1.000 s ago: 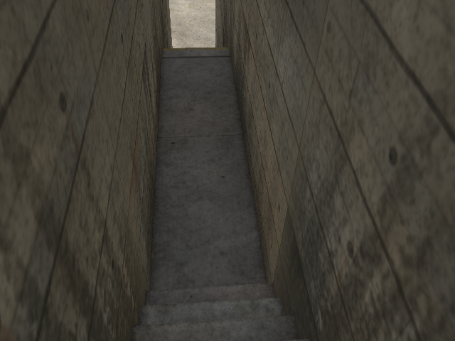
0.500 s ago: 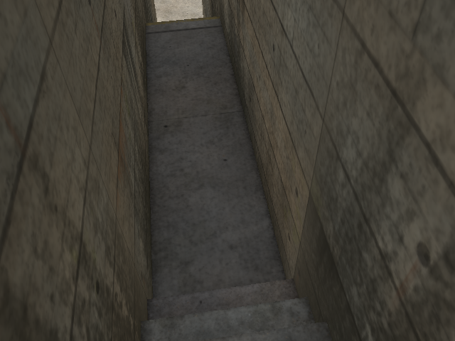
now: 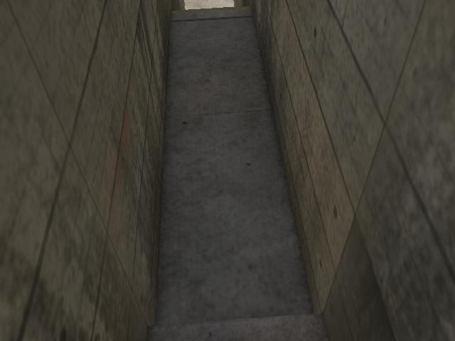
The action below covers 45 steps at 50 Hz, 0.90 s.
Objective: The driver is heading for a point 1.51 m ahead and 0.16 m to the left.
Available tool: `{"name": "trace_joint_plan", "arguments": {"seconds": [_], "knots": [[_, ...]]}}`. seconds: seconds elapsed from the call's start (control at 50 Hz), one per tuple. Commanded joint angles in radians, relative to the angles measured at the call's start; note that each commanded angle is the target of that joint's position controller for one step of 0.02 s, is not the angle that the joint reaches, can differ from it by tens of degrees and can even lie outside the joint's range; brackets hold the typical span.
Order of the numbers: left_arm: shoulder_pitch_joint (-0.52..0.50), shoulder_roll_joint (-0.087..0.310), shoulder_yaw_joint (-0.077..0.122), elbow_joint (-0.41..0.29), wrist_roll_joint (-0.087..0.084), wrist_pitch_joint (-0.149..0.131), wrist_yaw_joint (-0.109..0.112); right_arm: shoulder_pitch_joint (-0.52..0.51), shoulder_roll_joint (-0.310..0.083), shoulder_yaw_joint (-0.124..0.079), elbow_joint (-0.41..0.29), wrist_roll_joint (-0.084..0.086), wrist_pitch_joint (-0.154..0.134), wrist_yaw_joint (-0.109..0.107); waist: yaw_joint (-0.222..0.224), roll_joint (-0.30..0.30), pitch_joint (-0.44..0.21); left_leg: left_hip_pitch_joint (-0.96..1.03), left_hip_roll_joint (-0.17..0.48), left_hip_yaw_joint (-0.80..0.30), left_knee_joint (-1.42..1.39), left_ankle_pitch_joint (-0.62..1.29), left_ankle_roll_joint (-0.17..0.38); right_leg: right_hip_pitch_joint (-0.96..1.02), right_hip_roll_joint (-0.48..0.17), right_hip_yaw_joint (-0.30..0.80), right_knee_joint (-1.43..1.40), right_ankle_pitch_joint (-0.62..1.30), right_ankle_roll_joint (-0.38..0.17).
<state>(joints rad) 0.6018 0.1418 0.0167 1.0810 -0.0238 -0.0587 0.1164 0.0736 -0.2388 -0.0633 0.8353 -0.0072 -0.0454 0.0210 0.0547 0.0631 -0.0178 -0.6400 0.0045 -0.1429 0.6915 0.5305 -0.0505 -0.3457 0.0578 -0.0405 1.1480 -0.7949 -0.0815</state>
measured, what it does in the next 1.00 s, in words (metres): goes down: left foot 0.23 m lower, then right foot 0.05 m lower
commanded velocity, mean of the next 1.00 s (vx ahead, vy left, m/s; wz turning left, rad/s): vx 0.07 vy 0.00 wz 0.00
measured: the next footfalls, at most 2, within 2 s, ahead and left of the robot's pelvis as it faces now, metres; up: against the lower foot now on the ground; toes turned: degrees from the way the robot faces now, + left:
left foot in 0.08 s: +0.12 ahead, +0.10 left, -0.23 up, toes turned +2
right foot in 0.42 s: +0.32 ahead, -0.17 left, -0.28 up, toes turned +2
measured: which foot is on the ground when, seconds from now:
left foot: up 0.00-0.06, down 0.08-0.60, up 0.62-0.94, down 0.96-1.00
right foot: down 0.00-0.08, up 0.10-0.40, down 0.42-0.48, up 0.50-0.62, down 0.64-1.00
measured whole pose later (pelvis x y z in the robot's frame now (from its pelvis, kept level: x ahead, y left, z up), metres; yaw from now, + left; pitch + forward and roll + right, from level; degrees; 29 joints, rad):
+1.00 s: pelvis +0.35 +0.04 -0.40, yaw +2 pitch -2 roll +1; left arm 0.33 0.21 -0.02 0.96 -0.02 0.01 0.08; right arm 0.24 -0.14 -0.03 0.85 -0.02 0.01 0.00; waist -0.03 0.01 0.03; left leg -0.52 -0.03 -0.04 1.01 -0.12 -0.03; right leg -0.40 -0.06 0.08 1.02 -0.57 0.03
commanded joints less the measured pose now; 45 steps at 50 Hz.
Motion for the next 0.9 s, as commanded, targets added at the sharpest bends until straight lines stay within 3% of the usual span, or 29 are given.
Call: {"name": "trace_joint_plan", "arguments": {"seconds": [0.02,0.06,0.08,0.1,0.12,0.14,0.16,0.18,0.22,0.24,0.3,0.34,0.4,0.46,0.48,0.52,0.56,0.58,0.6,0.62,0.64,0.66,0.68,0.72,0.74,0.76,0.82,0.86,0.9], "knots": [[-0.134,0.138,0.026,-0.065,-0.010,0.019,-0.005,0.134,-0.029,-0.002,-0.005,-0.019,0.026,0.037,-0.091,-0.185,0.041,0.268,0.001,0.069,-0.136,0.024,0.013,-0.150,-0.133,0.194,-0.010,0.668,-0.071],[-0.334,0.120,0.034,-0.086,-0.008,0.021,-0.042,0.632,-0.161,-0.059,0.156,-0.018,-0.001,0.032,-0.349,-0.215,-0.048,0.661,0.078,0.096,-0.183,0.028,0.090,-0.256,-0.113,0.198,0.344,0.808,-0.023],[-0.387,0.102,0.046,-0.085,-0.004,0.002,-0.047,0.866,-0.230,-0.078,0.235,-0.047,-0.010,0.016,-0.476,-0.017,-0.039,0.824,0.139,0.078,-0.281,0.190,0.155,-0.364,0.045,0.123,0.876,0.678,0.070],[-0.091,-0.005,0.024,-0.085,-0.006,-0.002,-0.054,0.710,-0.178,-0.031,0.208,-0.040,-0.013,0.016,-0.247,0.262,0.018,0.950,0.269,-0.064,-0.033,0.787,0.276,-0.705,0.190,0.174,1.172,-0.198,0.115],[0.052,-0.003,0.020,-0.107,-0.023,-0.004,-0.060,0.554,-0.110,-0.001,0.191,-0.030,-0.016,0.020,-0.045,0.348,-0.067,0.966,0.358,-0.205,0.071,0.902,0.364,-0.784,0.073,0.271,1.017,-0.163,0.127],[-0.081,0.046,0.023,-0.124,-0.019,0.004,-0.037,0.524,-0.051,0.010,0.150,-0.011,-0.021,0.022,-0.104,0.173,-0.027,0.901,0.330,-0.172,0.013,0.623,0.368,-0.864,0.033,0.255,0.880,-0.061,0.115],[-0.100,0.044,0.019,-0.155,-0.017,0.008,-0.021,0.464,-0.087,0.007,0.173,-0.007,-0.026,0.022,-0.056,0.026,-0.046,0.774,0.323,-0.198,-0.017,0.463,0.378,-0.789,-0.006,0.218,0.856,-0.012,0.110],[-0.117,0.057,0.019,-0.174,-0.012,0.019,-0.017,0.399,-0.126,-0.001,0.146,-0.017,-0.020,0.020,-0.008,-0.043,-0.098,0.666,0.340,-0.229,-0.043,0.531,0.410,-0.684,-0.036,0.161,0.864,0.024,0.124],[-0.265,0.096,0.025,-0.205,-0.063,0.028,-0.019,0.396,-0.158,-0.014,0.155,-0.031,0.015,-0.034,-0.008,-0.067,-0.038,0.381,0.385,-0.377,-0.065,0.056,0.441,-0.693,-0.076,0.290,0.669,0.321,0.138],[-0.343,0.098,0.026,-0.248,-0.035,0.066,-0.013,0.326,-0.092,0.012,0.125,-0.036,0.024,-0.067,0.025,-0.182,0.055,0.194,0.318,-0.298,-0.043,0.004,0.380,-0.604,-0.074,0.292,0.385,0.578,0.156],[-0.216,0.042,0.009,-0.205,0.023,0.074,-0.049,0.209,-0.098,0.025,0.094,-0.016,0.017,-0.082,0.125,-0.004,-0.034,-0.017,0.157,-0.100,-0.040,-0.002,0.244,-0.062,-0.061,0.115,0.143,0.884,0.148],[-0.390,0.137,0.045,-0.224,-0.002,0.060,-0.073,0.353,-0.053,0.008,0.135,0.042,-0.001,-0.111,0.012,0.008,0.017,0.282,0.143,-0.153,0.178,-0.520,0.282,-0.425,-0.122,0.249,-0.038,1.021,0.159],[-0.568,0.137,0.043,-0.298,-0.020,0.015,-0.109,0.496,0.016,0.014,0.166,0.035,-0.015,-0.118,-0.087,0.113,0.079,0.449,0.140,-0.257,0.262,-0.590,0.281,-0.577,-0.137,0.265,-0.375,0.875,0.168],[-0.500,0.131,0.044,-0.254,0.030,0.016,-0.140,0.527,0.041,0.027,0.139,0.054,0.002,-0.115,-0.128,-0.138,0.129,0.254,0.038,-0.051,0.252,-0.671,0.197,-0.281,-0.065,0.111,-0.691,1.330,0.169],[-0.476,0.123,0.054,-0.233,0.039,0.007,-0.140,0.504,0.044,0.036,0.160,0.048,-0.003,-0.113,-0.094,-0.034,0.122,0.250,0.053,-0.103,0.277,-0.645,0.192,-0.248,-0.063,0.130,-0.572,1.216,0.172],[-0.461,0.128,0.057,-0.229,0.032,0.013,-0.154,0.494,0.010,0.017,0.128,0.031,0.025,-0.097,-0.123,-0.177,0.099,0.279,-0.010,0.053,0.299,-0.667,0.148,-0.113,-0.037,0.066,-0.797,1.260,0.166],[-0.435,0.093,0.050,-0.223,0.025,0.017,-0.137,0.426,-0.061,-0.015,0.149,0.034,0.038,-0.089,-0.128,-0.050,0.108,0.257,-0.021,0.057,0.426,-0.617,0.155,0.030,-0.032,-0.012,-0.925,1.333,0.169],[-0.302,0.138,0.070,-0.191,0.031,0.018,-0.143,0.407,-0.055,-0.028,0.186,0.035,0.040,-0.080,-0.082,0.006,0.017,0.179,-0.024,0.031,0.538,-0.585,0.144,0.197,-0.032,0.007,-0.781,1.430,0.170],[-0.029,0.173,0.087,-0.117,0.032,0.050,-0.137,0.274,-0.045,-0.035,0.215,0.031,0.043,-0.067,0.115,0.083,-0.053,0.042,-0.064,0.072,0.728,-0.592,0.121,0.415,-0.046,-0.053,-0.631,1.466,0.162],[0.255,0.216,0.101,-0.041,0.050,0.057,-0.124,0.084,-0.026,-0.028,0.166,0.019,0.032,-0.063,0.307,0.009,-0.058,-0.091,-0.169,0.082,1.025,-0.650,0.044,0.599,-0.093,-0.051,-0.728,1.499,0.127],[0.296,0.216,0.088,-0.038,0.038,0.042,-0.110,0.072,0.034,-0.018,0.135,0.026,0.028,-0.065,0.310,-0.192,-0.006,-0.159,-0.260,0.120,1.382,-1.392,-0.013,0.603,-0.258,0.088,-0.950,1.739,-0.003],[0.188,0.200,0.043,-0.037,0.057,0.027,-0.106,0.164,0.117,-0.013,0.121,0.037,0.025,-0.079,0.164,-0.332,0.025,-0.363,-0.250,0.019,1.530,-1.586,-0.030,0.702,-0.296,0.149,-0.637,2.220,-0.025],[0.019,0.173,0.018,-0.063,0.055,0.026,-0.106,0.341,0.143,0.003,0.090,0.065,0.027,-0.077,-0.030,-0.340,0.005,-0.437,-0.147,-0.079,1.402,-1.424,-0.019,0.628,-0.403,0.291,-0.530,2.084,-0.188],[-0.130,0.208,0.011,-0.072,0.049,0.050,-0.098,0.298,0.114,0.015,0.045,0.093,0.053,-0.082,-0.077,-0.156,-0.053,-0.402,-0.037,-0.087,1.446,-1.297,-0.038,0.377,-0.504,0.405,-0.625,1.630,-0.286],[-0.096,0.228,0.009,-0.113,0.061,0.063,-0.086,0.243,0.011,-0.007,0.054,0.111,0.079,-0.104,-0.016,0.055,-0.073,-0.375,-0.093,-0.048,1.398,-1.050,-0.026,0.279,-0.393,0.305,-0.646,1.371,-0.211],[-0.137,0.274,0.012,-0.104,0.072,0.082,-0.056,0.258,0.062,0.015,0.011,0.108,0.093,-0.096,-0.071,-0.108,-0.035,-0.352,-0.050,-0.099,1.320,-0.965,-0.060,0.148,-0.473,0.399,-0.653,1.317,-0.249],[-0.248,0.193,-0.037,-0.150,0.038,0.103,0.020,0.167,0.086,0.044,-0.110,0.015,0.115,-0.083,-0.128,-0.087,0.037,-0.187,0.011,-0.017,0.676,-0.595,-0.099,-0.075,-0.309,0.263,-0.612,1.090,-0.159],[-0.247,0.199,-0.045,-0.152,0.054,0.083,0.003,0.224,0.058,0.032,-0.061,0.023,0.100,-0.066,-0.151,-0.142,-0.050,0.250,0.000,0.057,0.640,-0.345,-0.118,-0.255,-0.281,0.217,-0.641,1.072,-0.141],[-0.356,0.221,-0.021,-0.183,0.019,0.072,-0.015,0.354,-0.016,0.006,-0.001,0.022,0.105,-0.044,-0.206,-0.241,-0.043,0.451,-0.022,0.135,0.452,-0.348,-0.091,-0.339,-0.216,0.081,-0.513,0.767,-0.044]]}}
